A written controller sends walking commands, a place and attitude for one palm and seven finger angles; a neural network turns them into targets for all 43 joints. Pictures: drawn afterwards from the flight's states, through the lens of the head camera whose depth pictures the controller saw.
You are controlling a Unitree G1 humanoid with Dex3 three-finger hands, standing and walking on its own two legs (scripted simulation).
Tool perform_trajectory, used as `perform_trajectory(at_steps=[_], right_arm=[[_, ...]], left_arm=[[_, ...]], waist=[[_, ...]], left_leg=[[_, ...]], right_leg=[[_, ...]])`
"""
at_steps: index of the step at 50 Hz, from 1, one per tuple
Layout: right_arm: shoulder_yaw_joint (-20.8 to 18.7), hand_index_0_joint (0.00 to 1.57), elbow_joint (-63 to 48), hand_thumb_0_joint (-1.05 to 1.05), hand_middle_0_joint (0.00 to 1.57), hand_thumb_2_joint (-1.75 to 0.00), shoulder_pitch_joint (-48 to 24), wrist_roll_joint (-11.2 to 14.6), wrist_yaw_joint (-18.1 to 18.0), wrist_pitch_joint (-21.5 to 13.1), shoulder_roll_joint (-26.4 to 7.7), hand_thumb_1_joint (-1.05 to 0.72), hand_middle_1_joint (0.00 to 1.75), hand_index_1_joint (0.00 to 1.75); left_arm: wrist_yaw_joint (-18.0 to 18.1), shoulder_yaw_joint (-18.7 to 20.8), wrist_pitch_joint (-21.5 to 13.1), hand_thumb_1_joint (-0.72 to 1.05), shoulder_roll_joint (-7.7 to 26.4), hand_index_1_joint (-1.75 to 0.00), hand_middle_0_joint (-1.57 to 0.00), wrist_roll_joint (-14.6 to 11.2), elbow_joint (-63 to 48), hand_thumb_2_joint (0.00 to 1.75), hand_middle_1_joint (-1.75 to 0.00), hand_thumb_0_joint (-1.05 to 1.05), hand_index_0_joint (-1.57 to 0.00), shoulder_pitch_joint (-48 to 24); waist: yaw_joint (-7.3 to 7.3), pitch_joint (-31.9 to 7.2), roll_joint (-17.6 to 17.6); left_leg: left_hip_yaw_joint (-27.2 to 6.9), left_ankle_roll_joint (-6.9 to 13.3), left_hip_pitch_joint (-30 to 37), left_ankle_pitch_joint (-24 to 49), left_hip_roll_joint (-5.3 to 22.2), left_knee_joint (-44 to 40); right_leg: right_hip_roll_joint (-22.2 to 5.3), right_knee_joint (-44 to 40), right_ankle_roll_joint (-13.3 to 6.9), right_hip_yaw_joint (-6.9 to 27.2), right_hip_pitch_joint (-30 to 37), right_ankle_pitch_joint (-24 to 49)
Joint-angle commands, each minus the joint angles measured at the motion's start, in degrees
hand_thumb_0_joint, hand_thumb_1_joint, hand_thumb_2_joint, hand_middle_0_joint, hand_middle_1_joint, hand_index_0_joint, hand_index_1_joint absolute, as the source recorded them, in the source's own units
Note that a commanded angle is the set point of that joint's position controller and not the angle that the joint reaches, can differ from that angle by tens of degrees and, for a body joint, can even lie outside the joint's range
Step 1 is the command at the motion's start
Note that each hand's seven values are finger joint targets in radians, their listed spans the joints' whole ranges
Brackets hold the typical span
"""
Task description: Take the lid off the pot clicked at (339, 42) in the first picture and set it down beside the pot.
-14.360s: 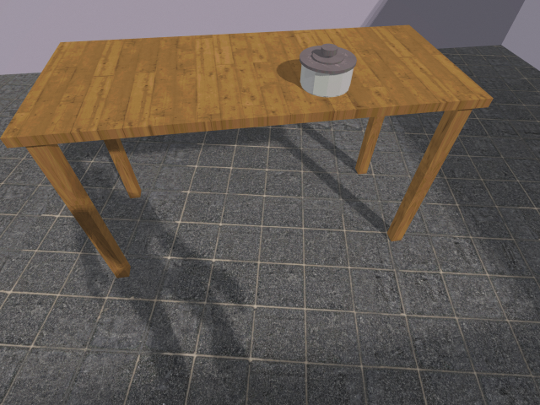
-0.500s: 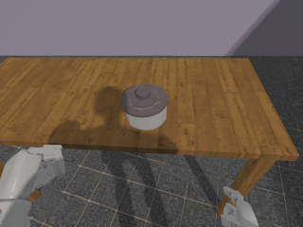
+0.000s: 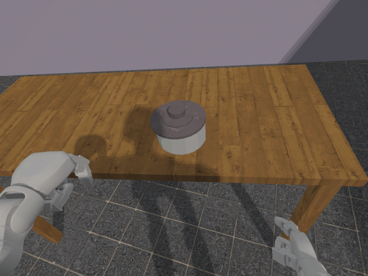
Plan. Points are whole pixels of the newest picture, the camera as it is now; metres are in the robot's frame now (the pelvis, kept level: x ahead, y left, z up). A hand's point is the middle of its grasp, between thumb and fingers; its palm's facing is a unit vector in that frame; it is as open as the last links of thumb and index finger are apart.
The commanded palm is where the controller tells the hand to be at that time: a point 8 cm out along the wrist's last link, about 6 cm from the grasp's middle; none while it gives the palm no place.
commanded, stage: reach forward and open the fingers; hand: left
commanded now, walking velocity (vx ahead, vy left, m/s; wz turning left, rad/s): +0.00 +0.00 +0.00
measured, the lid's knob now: (176, 111) +0.52 +0.08 +0.08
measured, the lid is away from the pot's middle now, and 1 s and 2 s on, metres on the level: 0.00 0.00 0.00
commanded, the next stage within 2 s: move the open hand above the knob in 0.48 s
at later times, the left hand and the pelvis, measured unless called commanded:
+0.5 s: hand (67, 161) +0.28 +0.26 +0.15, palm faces -0.09 +0.01 -1.00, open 10.0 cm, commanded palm +0.25 +0.26 +0.21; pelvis -0.02 +0.02 +0.00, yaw +0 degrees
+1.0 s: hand (107, 144) +0.34 +0.20 +0.14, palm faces -0.18 -0.06 -0.98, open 10.1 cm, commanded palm +0.32 +0.21 +0.22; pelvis +0.00 +0.01 +0.00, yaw +0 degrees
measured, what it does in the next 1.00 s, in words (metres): stands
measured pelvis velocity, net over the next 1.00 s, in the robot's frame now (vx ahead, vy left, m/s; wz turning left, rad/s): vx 0.00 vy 0.01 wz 0.00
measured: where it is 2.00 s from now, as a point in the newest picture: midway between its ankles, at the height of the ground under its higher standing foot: outside the picture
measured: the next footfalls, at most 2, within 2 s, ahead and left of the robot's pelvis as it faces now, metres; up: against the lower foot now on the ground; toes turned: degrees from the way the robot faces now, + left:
none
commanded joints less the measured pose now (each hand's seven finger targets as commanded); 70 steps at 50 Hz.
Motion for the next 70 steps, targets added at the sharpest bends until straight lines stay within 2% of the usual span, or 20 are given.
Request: perform_trajectory(at_steps=[1, 7, 12, 14, 19, 22, 27, 30, 37, 42, 46, 49, 52, 56, 58, 61, 63, 65, 67, 70], right_arm=[[-2.5, 0.20, -9.9, 0.00, 0.20, -0.90, -8.2, 0.2, 0.5, -3.3, -5.2, -0.90, 0.30, 0.30], [-2.1, 0.20, -8.9, 0.00, 0.20, -0.90, -8.1, 0.3, -0.5, -4.5, -5.2, -0.90, 0.30, 0.30], [-2.5, 0.20, -9.5, 0.00, 0.20, -0.90, -8.2, 1.1, 0.6, -4.0, -5.3, -0.90, 0.30, 0.30], [-2.4, 0.20, -9.6, 0.00, 0.20, -0.90, -8.6, 1.0, 0.9, -3.7, -5.3, -0.90, 0.30, 0.30], [-1.8, 0.20, -8.3, 0.00, 0.20, -0.90, -8.8, 0.5, -0.2, -4.3, -5.1, -0.90, 0.30, 0.30], [-1.9, 0.20, -8.0, 0.00, 0.20, -0.90, -7.5, 0.7, -0.3, -4.5, -5.5, -0.90, 0.30, 0.30], [-2.3, 0.20, -10.0, 0.00, 0.20, -0.90, -8.1, 1.5, 1.4, -3.8, -5.3, -0.90, 0.30, 0.30], [-2.1, 0.20, -10.1, 0.00, 0.20, -0.90, -8.5, 1.4, 1.3, -3.2, -5.6, -0.90, 0.30, 0.30], [-1.6, 0.20, -7.0, 0.00, 0.20, -0.90, -6.7, 0.7, -0.4, -4.3, -5.8, -0.90, 0.30, 0.30], [-2.1, 0.20, -8.6, 0.00, 0.20, -0.90, -6.7, 1.6, 2.2, -3.1, -5.1, -0.90, 0.30, 0.30], [-1.7, 0.20, -9.5, 0.00, 0.20, -0.90, -8.3, 1.7, 2.4, -1.4, -5.9, -0.90, 0.30, 0.30], [-1.5, 0.20, -8.9, 0.00, 0.20, -0.90, -8.8, 1.1, 1.4, -2.1, -5.4, -0.90, 0.30, 0.30], [-1.4, 0.20, -7.4, 0.00, 0.20, -0.90, -6.8, 0.9, 1.3, -2.4, -5.4, -0.90, 0.30, 0.30], [-1.1, 0.20, -7.5, 0.00, 0.20, -0.90, -6.6, 1.9, 2.0, -1.3, -4.8, -0.90, 0.30, 0.30], [-1.5, 0.20, -8.8, 0.00, 0.20, -0.90, -7.7, 2.2, 3.0, -0.8, -4.7, -0.90, 0.30, 0.30], [-1.8, 0.20, -9.6, 0.00, 0.20, -0.90, -9.1, 2.0, 2.8, -0.2, -5.2, -0.90, 0.30, 0.30], [-1.3, 0.20, -8.6, 0.00, 0.20, -0.90, -8.6, 1.7, 1.7, -0.5, -5.2, -0.90, 0.30, 0.30], [-1.1, 0.20, -6.2, 0.00, 0.20, -0.90, -7.1, 1.5, 0.5, -0.9, -5.1, -0.90, 0.30, 0.30], [-1.1, 0.20, -5.3, 0.00, 0.20, -0.90, -5.8, 1.7, 0.4, -1.1, -5.3, -0.90, 0.30, 0.30], [-0.9, 0.20, -5.6, 0.00, 0.20, -0.90, -6.3, 2.0, 1.3, -1.2, -4.3, -0.90, 0.30, 0.30]], left_arm=[[0.7, 5.7, -0.6, -0.10, 10.4, -0.36, -0.94, -0.7, -10.4, 1.43, -0.36, 0.00, -0.94, -11.4], [2.5, 12.9, -2.5, -0.27, 20.2, -0.15, -0.87, 2.9, -8.5, 1.49, -0.15, 0.00, -0.87, -24.5], [1.4, 4.0, 0.0, -0.33, 8.4, -0.08, -0.84, 0.1, -0.2, 1.50, -0.08, 0.00, -0.84, -21.7], [0.2, 1.0, 0.9, -0.33, 7.9, -0.08, -0.84, 0.4, -1.8, 1.51, -0.08, 0.00, -0.84, -23.8], [0.4, 7.0, 0.1, -0.33, 18.6, -0.08, -0.85, 4.7, -3.7, 1.52, -0.08, 0.00, -0.85, -37.2], [1.1, 9.7, 0.2, -0.33, 19.6, -0.08, -0.84, 4.3, 1.3, 1.52, -0.08, 0.00, -0.84, -38.3], [-1.6, -0.2, 2.8, -0.33, 6.6, -0.08, -0.85, 0.8, 4.7, 1.52, -0.08, 0.00, -0.85, -32.0], [-2.8, -4.6, 3.3, -0.34, 5.5, -0.08, -0.85, 1.7, 1.8, 1.53, -0.08, 0.00, -0.85, -38.2], [-0.6, 6.1, 3.2, -0.34, 21.3, -0.08, -0.85, 6.7, 4.7, 1.53, -0.08, 0.00, -0.85, -57.5], [-3.0, -7.9, 6.5, -0.34, 0.6, -0.08, -0.85, 2.9, 13.1, 1.53, -0.08, 0.00, -0.85, -42.4], [-3.9, -8.2, 7.3, -0.34, 4.1, -0.08, -0.85, 4.8, 8.1, 1.53, -0.08, 0.00, -0.85, -49.7], [-2.7, -0.8, 6.5, -0.34, 15.3, -0.08, -0.85, 6.9, 1.4, 1.53, -0.08, 0.00, -0.85, -62.0], [-1.4, 3.0, 7.5, -0.34, 17.9, -0.08, -0.85, 7.0, 7.6, 1.53, -0.08, 0.00, -0.85, -62.3], [-2.6, -8.9, 9.1, -0.34, 1.9, -0.08, -0.85, 4.8, 20.1, 1.53, -0.08, 0.00, -0.85, -51.7], [-4.0, -14.7, 9.6, -0.34, -4.6, -0.08, -0.85, 3.8, 15.7, 1.53, -0.08, 0.00, -0.85, -49.9], [-4.0, -14.0, 9.9, -0.34, -0.8, -0.08, -0.85, 5.4, 9.5, 1.53, -0.08, 0.00, -0.85, -58.2], [-3.0, -7.1, 9.4, -0.34, 10.2, -0.08, -0.85, 7.4, 5.0, 1.53, -0.08, 0.00, -0.85, -71.1], [-1.7, -3.5, 9.8, -0.34, 15.0, -0.08, -0.85, 9.0, 11.8, 1.53, -0.08, 0.00, -0.85, -76.5], [-0.7, -3.2, 10.4, -0.34, 14.2, -0.08, -0.85, 8.5, 16.8, 1.53, -0.08, 0.00, -0.85, -77.4], [-1.4, -10.3, 11.1, -0.34, 2.7, -0.08, -0.85, 6.1, 24.4, 1.53, -0.08, 0.00, -0.85, -66.3]], waist=[[-0.05, -9.5, -3.6], [0.33, -11.7, -0.9], [-0.50, -7.1, -1.5], [-0.32, -8.2, -3.1], [-0.01, -11.9, -2.0], [-0.05, -10.6, -1.1], [-0.78, -9.8, -3.1], [-1.68, -8.8, -5.3], [-0.79, -17.6, -0.1], [-1.82, -13.6, -4.4], [-2.08, -12.4, -8.5], [-1.16, -19.7, -4.0], [-0.94, -20.9, -1.8], [-1.52, -13.1, -8.7], [-2.25, -14.9, -8.9], [-3.13, -17.5, -8.0], [-3.00, -21.8, -7.5], [-2.74, -21.4, -5.9], [-2.93, -20.3, -3.8], [-1.96, -19.8, -6.8]], left_leg=[[-0.1, 1.4, 5.3, 11.9, 0.0, -2.9], [-1.4, 1.4, 6.0, 8.1, 0.2, -3.1], [-1.5, 0.8, 4.9, 5.4, 0.1, -4.1], [-1.2, 0.7, 4.7, 4.5, 0.4, -5.5], [-2.4, 1.1, 5.0, 4.0, 0.7, -5.7], [-3.2, 0.9, 5.0, 3.7, 0.7, -5.4], [-2.2, 0.7, 5.2, 6.5, 0.3, -4.3], [-1.9, 0.8, 4.7, 3.1, 0.8, -5.9], [-3.0, 1.0, 7.2, 8.0, -0.3, -3.5], [-1.8, 0.7, 6.5, 13.1, -0.3, -2.0], [-0.4, 1.0, 4.0, 9.2, -0.2, -3.4], [-1.5, 1.5, 7.0, 14.1, -0.6, -2.4], [-2.2, 1.3, 7.2, 17.2, -0.8, -1.1], [0.0, 0.9, 2.7, 13.1, -0.9, -2.1], [0.6, 1.0, 4.1, 13.1, -0.9, -1.4], [0.5, 1.6, 5.4, 12.9, -1.1, -0.8], [-0.3, 2.0, 6.0, 13.2, -1.4, -0.6], [-1.2, 1.9, 5.8, 13.7, -1.5, -0.8], [-1.5, 1.7, 5.2, 13.4, -1.5, -0.7], [-0.3, 1.3, 3.9, 15.3, -1.6, -0.7]], right_leg=[[-1.3, -5.0, 1.7, 0.8, 0.0, 11.8], [-0.9, -4.6, 0.5, 1.7, 1.0, 5.6], [-0.5, -4.7, 0.3, 0.4, -2.4, 3.3], [-0.9, -4.9, 0.7, 0.2, -1.3, 2.6], [-1.1, -4.0, 0.3, 0.9, 0.4, 0.9], [-0.3, -3.6, -0.3, 0.5, -0.8, 0.7], [-0.6, -2.9, -0.1, 0.0, -2.1, 4.7], [-0.8, -3.9, 0.6, -0.3, -2.9, 2.3], [-0.7, -2.0, -0.7, 1.2, 1.4, 5.2], [-0.8, -1.5, -0.5, 0.0, -1.5, 11.5], [-1.2, -2.2, 0.1, 0.1, -0.7, 9.7], [-1.5, -0.5, -0.3, 1.5, 3.8, 13.7], [-1.1, 0.4, -0.7, 1.6, 4.6, 16.7], [-1.3, -0.4, 0.3, 0.5, 0.3, 14.7], [-1.7, -0.7, 0.3, 0.4, -0.2, 15.1], [-1.7, -0.4, 0.5, 1.2, 0.5, 15.7], [-1.7, 0.2, 0.5, 2.2, 3.7, 16.7], [-1.5, 0.6, 0.2, 2.3, 4.0, 16.9], [-1.2, 0.6, -0.3, 2.0, 3.4, 16.6], [-1.8, 1.4, 0.2, 1.6, 3.2, 19.3]])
